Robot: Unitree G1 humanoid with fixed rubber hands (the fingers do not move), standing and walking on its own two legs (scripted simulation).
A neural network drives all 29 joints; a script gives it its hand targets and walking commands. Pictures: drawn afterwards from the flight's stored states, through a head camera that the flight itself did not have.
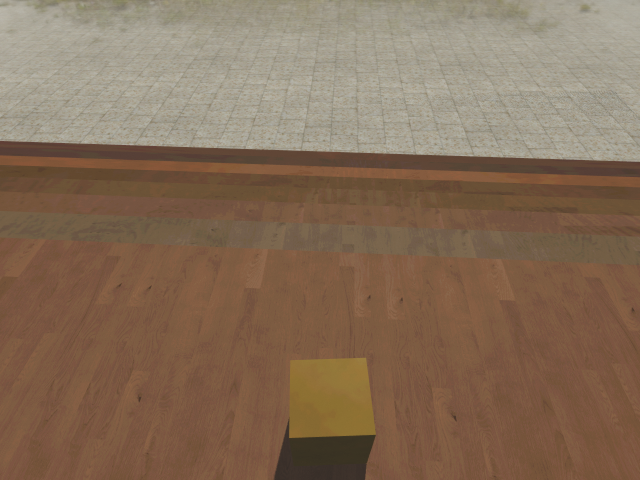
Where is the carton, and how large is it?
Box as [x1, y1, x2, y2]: [289, 358, 375, 465]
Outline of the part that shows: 365,358 290,360 289,440 294,465 366,462 375,435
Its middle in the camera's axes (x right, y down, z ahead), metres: +0.03 +0.49 +1.10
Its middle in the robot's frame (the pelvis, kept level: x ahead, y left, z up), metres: +0.46 -0.01 -0.66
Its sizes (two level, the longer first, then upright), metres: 0.210 0.200 0.250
